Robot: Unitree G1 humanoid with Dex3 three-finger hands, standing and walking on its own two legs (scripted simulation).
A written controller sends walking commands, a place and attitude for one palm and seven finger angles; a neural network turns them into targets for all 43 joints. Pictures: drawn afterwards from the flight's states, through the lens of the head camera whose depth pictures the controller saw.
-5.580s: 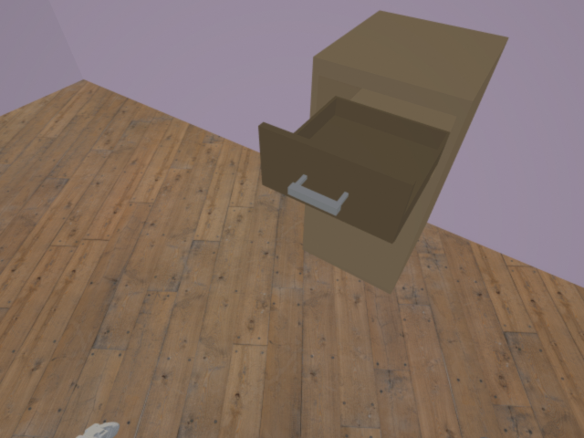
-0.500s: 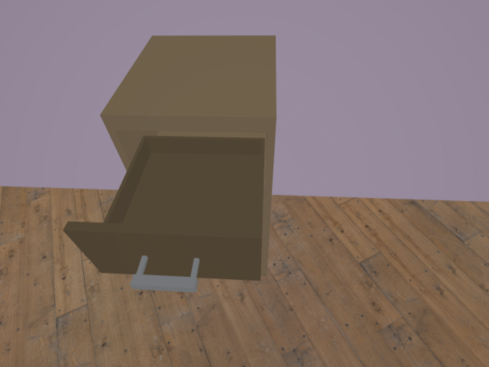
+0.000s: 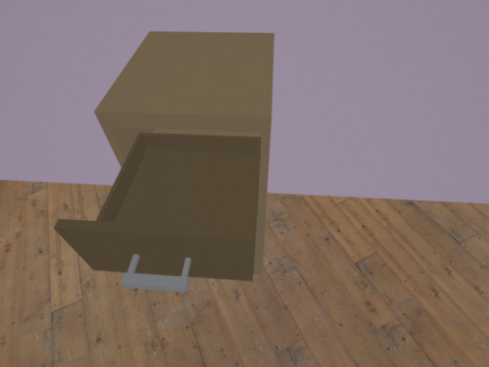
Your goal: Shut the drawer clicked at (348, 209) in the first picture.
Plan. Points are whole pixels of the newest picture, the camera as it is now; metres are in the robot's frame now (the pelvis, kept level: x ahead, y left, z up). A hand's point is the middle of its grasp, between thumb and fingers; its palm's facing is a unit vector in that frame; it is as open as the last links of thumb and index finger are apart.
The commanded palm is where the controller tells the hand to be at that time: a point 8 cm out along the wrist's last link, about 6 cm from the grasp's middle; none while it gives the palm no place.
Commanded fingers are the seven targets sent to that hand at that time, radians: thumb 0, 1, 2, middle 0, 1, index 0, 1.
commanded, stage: look again from close up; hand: left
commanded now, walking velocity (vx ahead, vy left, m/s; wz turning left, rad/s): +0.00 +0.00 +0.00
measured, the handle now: (158, 271) +0.30 +0.19 -0.07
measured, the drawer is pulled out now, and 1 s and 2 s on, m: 0.29 0.27 0.27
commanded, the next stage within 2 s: raise the hand and make a fist in 0.36 s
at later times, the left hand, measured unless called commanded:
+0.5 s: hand out of the picture -0.01 +0.16 -0.17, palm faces +0.05 -0.98 -0.21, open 7.3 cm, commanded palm +0.08 +0.21 -0.07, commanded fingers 0.00 0.90 0.90 -0.26 -0.37 -0.26 -0.37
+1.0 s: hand out of the picture +0.11 +0.16 -0.04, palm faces +0.04 -1.00 -0.01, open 5.3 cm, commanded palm +0.09 +0.21 -0.04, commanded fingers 0.00 0.90 0.90 -0.76 -0.91 -0.76 -0.91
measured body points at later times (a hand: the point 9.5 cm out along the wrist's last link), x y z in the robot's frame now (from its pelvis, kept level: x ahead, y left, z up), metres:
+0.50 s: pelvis -0.01 -0.01 +0.00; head +0.01 -0.02 +0.45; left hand -0.02 +0.21 -0.15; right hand -0.04 -0.21 -0.17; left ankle -0.05 +0.12 -0.74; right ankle +0.00 -0.09 -0.74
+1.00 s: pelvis -0.05 +0.02 -0.09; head +0.01 +0.04 +0.35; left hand +0.10 +0.22 -0.03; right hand +0.23 -0.18 -0.11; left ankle -0.05 +0.12 -0.74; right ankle +0.00 -0.08 -0.74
